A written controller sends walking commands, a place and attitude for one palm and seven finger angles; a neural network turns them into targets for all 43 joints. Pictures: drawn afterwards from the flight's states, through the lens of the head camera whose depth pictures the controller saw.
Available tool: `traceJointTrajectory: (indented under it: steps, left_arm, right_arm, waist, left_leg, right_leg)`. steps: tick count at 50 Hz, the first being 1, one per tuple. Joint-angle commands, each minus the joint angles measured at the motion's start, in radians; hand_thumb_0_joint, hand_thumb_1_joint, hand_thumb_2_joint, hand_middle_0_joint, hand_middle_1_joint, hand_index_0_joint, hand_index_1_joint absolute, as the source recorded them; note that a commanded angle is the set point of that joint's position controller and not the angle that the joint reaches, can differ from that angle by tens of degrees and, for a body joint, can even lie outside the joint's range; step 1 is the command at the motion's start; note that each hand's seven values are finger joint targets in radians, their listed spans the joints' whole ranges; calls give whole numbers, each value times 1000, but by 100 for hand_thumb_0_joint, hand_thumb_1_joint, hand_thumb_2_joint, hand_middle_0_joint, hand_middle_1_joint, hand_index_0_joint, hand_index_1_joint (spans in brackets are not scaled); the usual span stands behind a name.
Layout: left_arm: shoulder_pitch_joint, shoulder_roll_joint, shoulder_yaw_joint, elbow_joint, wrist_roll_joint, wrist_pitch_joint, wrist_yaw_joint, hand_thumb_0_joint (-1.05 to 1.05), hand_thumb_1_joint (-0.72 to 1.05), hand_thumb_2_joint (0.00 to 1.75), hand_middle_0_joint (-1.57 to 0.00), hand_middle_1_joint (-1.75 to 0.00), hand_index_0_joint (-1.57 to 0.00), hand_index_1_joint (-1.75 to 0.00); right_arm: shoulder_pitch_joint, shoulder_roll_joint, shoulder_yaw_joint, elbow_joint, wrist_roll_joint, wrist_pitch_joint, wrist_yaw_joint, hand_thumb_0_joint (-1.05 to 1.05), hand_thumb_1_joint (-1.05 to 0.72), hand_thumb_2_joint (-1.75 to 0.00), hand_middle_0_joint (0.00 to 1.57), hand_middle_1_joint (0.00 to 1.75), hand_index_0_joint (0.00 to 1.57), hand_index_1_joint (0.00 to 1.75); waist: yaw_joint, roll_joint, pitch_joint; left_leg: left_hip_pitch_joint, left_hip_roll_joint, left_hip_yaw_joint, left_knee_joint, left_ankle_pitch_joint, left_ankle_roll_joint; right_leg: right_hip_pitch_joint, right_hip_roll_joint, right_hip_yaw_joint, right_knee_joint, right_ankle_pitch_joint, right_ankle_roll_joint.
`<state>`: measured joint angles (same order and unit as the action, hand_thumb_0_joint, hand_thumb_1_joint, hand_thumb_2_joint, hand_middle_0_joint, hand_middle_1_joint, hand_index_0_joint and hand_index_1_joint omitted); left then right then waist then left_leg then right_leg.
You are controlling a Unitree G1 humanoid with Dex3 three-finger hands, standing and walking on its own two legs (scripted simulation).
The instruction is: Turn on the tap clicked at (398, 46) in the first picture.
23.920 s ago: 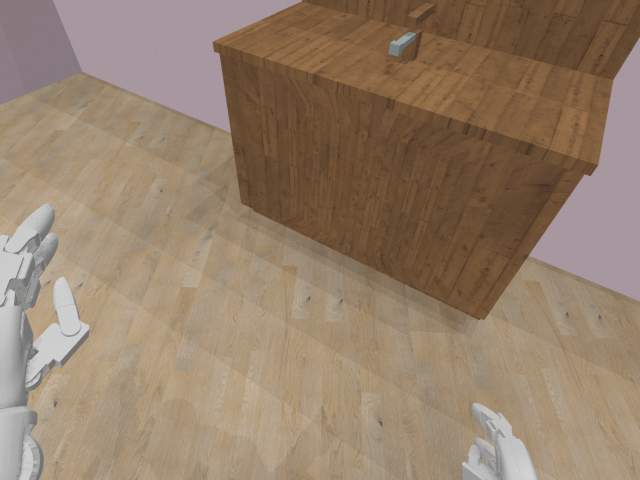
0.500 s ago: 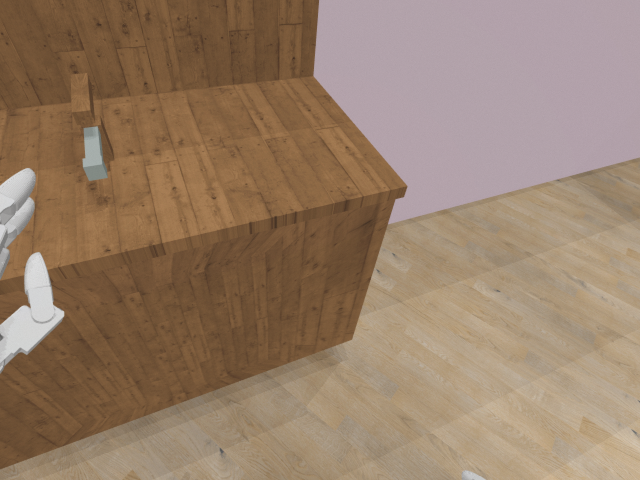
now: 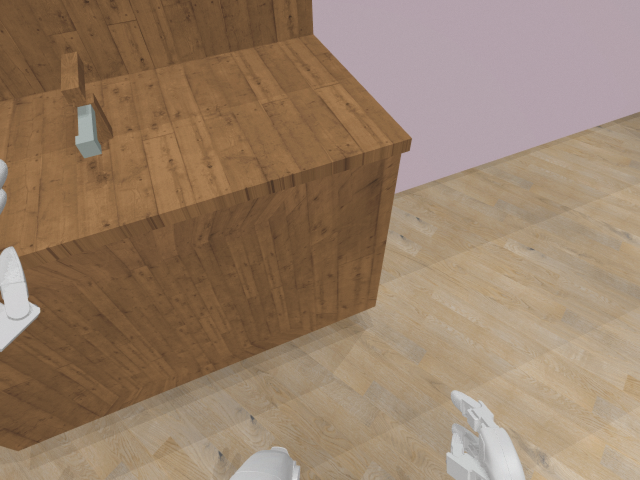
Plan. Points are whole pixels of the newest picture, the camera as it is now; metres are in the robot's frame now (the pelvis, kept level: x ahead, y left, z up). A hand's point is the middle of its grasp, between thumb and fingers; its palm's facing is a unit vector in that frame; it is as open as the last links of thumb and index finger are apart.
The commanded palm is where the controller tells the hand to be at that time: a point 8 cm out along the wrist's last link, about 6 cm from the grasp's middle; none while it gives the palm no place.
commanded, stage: look again from close up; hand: left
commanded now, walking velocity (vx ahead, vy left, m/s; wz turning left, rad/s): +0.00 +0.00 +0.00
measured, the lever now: (88, 145) +0.57 +0.43 +0.08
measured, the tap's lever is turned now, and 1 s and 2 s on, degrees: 0 0 0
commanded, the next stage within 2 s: shuffle to correct the standing spot in 0.28 s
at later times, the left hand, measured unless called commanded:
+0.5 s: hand (22, 305) +0.22 +0.26 +0.20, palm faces +0.42 -0.78 -0.46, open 7.4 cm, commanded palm +0.17 +0.29 +0.19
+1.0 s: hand (69, 250) +0.29 +0.26 +0.18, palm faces +0.40 -0.76 -0.52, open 7.4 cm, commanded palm +0.22 +0.30 +0.19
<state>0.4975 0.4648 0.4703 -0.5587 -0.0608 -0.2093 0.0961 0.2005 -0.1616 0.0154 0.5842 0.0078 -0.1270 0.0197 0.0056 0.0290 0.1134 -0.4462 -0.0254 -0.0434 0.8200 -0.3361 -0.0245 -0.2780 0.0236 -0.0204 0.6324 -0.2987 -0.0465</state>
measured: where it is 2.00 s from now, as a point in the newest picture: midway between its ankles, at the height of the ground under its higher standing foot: (316, 454)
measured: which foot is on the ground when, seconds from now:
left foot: up 0.00-0.16, down 0.18-0.94, up 0.96-1.00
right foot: down 0.00-0.66, up 0.68-0.92, down 0.94-1.00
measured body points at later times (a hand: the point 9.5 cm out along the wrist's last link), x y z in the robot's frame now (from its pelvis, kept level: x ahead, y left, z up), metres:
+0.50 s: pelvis +0.02 +0.00 +0.01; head +0.02 +0.00 +0.46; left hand +0.19 +0.30 +0.22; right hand +0.22 -0.22 -0.05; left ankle +0.02 +0.12 -0.73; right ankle +0.02 -0.09 -0.73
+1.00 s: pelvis +0.08 +0.01 +0.00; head +0.10 -0.01 +0.44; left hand +0.26 +0.30 +0.21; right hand +0.22 -0.22 -0.12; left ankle +0.02 +0.12 -0.68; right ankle +0.13 -0.08 -0.73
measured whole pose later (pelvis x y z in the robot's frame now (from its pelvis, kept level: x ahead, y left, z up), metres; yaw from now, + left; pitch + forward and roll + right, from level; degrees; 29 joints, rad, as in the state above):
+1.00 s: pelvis +0.08 +0.01 +0.00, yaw +3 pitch -1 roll -1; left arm 0.47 0.43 0.41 -0.46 -0.04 -0.24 0.12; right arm 0.25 -0.21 0.00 0.65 0.01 -0.09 -0.02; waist -0.02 0.06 0.06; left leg -0.37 0.01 0.01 1.02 -0.44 0.02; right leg -0.34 0.00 -0.14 0.63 -0.26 -0.06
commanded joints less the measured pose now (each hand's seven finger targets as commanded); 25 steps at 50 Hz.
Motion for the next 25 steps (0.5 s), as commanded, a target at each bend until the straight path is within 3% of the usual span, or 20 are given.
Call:
traceJointTrajectory:
  steps: [1,3,4,5,6,7,10,11,12,13,14,18,20,23,25]
  left_arm:
    - [-96,56,26,13,2,5,7,0,90,90,-20,-30,-20,-30]
    - [-161,45,-9,66,20,-8,26,0,90,90,-20,-30,-20,-30]
    - [-256,40,-43,19,27,-14,34,0,90,90,-20,-30,-20,-30]
    - [-246,29,-53,57,34,-14,44,0,90,90,-20,-30,-20,-30]
    - [-258,11,-77,39,38,-14,49,0,90,90,-20,-30,-20,-30]
    - [-271,8,-90,-15,41,-13,53,0,90,90,-20,-30,-20,-30]
    - [-310,75,-56,-229,44,-35,65,0,90,90,-20,-30,-20,-30]
    - [-281,98,-34,-269,45,-42,67,0,90,90,-20,-30,-20,-30]
    - [-194,124,-1,-276,41,-39,70,0,90,90,-20,-30,-20,-30]
    - [-153,149,28,-328,35,-47,71,0,90,90,-20,-30,-20,-30]
    - [-117,176,67,-344,35,-53,71,0,90,90,-20,-30,-20,-30]
    - [35,101,70,-192,3,-53,65,0,90,90,-20,-30,-20,-30]
    - [75,66,59,-68,-8,-38,54,0,90,90,-20,-30,-20,-30]
    - [-6,39,11,13,-17,-15,41,0,90,90,-20,-30,-20,-30]
    - [-78,29,-33,32,-10,-3,32,0,90,90,-20,-30,-20,-30]
  right_arm:
    - [-74,-141,-46,-112,6,-58,-31,0,-90,-90,20,30,20,30]
    - [-75,-131,-24,-91,-7,-71,-54,0,-90,-90,20,30,20,30]
    - [-118,-129,-18,-93,-7,-81,-63,0,-90,-90,20,30,20,30]
    - [-95,-124,-21,-80,-11,-89,-70,0,-90,-90,20,30,20,30]
    - [-86,-134,-28,-81,-16,-96,-70,0,-90,-90,20,30,20,30]
    - [-78,-148,-41,-90,-16,-101,-67,0,-90,-90,20,30,20,30]
    - [-94,-187,-69,-121,-5,-106,-58,0,-90,-90,20,30,20,30]
    - [-96,-190,-73,-131,0,-104,-52,0,-90,-90,20,30,20,30]
    - [-100,-157,-53,-137,1,-96,-50,0,-90,-90,20,30,20,30]
    - [-110,-147,-43,-151,1,-88,-46,0,-90,-90,20,30,20,30]
    - [-114,-150,-48,-152,-1,-86,-41,0,-90,-90,20,30,20,30]
    - [-86,-150,-58,-159,7,-57,-40,0,-90,-90,20,30,20,30]
    - [-67,-154,-62,-151,7,-37,-44,0,-90,-90,20,30,20,30]
    - [-62,-164,-65,-152,10,-13,-60,0,-90,-90,20,30,20,30]
    - [-71,-160,-55,-156,13,-4,-69,0,-90,-90,20,30,20,30]
  waist:
    - [-5,-216,-47]
    - [1,-185,-123]
    - [8,-132,-142]
    - [15,-138,-178]
    - [21,-121,-202]
    - [29,-102,-214]
    - [38,43,-269]
    - [37,47,-293]
    - [29,155,-306]
    - [36,198,-311]
    - [38,215,-308]
    - [21,52,-288]
    - [8,-30,-270]
    - [-5,-80,-185]
    - [-6,-99,-108]
  left_leg:
    - [-59,39,-11,228,-18,-3]
    - [48,35,55,-52,6,10]
    - [110,22,90,-181,28,17]
    - [196,-6,121,-276,72,24]
    - [249,-13,115,-346,111,34]
    - [288,11,79,-407,148,45]
    - [396,148,-41,-390,456,77]
    - [397,150,-26,-355,552,71]
    - [372,128,-24,-361,636,64]
    - [329,123,-32,-371,666,56]
    - [301,117,-11,-371,639,41]
    - [234,88,21,-349,465,22]
    - [220,88,23,-356,366,19]
    - [160,68,29,-352,16,48]
    - [130,56,33,-311,-79,59]
  right_leg:
    - [-101,-278,367,-453,-225,-125]
    - [-5,-207,205,-368,-15,-91]
    - [33,-188,166,-330,68,-69]
    - [47,-159,133,-312,75,-48]
    - [68,-140,123,-297,78,-27]
    - [87,-129,136,-268,115,-7]
    - [68,-85,103,-155,236,45]
    - [95,-77,95,-130,316,54]
    - [133,-63,55,-94,382,40]
    - [176,-53,24,-88,379,41]
    - [203,-50,30,-95,365,34]
    - [240,-75,67,-174,451,17]
    - [223,-78,73,-188,404,18]
    - [91,-95,149,-271,-29,2]
    - [0,-119,209,-324,-244,-21]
